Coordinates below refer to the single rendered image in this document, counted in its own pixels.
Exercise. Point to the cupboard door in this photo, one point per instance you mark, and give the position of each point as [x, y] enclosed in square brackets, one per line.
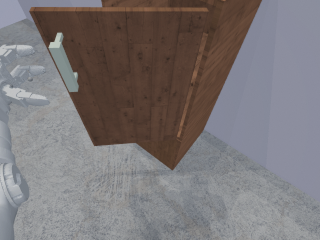
[134, 66]

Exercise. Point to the left robot upper arm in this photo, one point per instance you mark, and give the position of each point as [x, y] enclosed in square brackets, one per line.
[14, 190]

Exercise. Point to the robot left forearm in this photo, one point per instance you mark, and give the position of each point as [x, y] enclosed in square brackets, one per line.
[6, 155]

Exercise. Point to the handle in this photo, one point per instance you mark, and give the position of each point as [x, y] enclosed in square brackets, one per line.
[59, 55]

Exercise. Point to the left robot hand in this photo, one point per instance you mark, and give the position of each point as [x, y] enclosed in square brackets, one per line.
[18, 76]

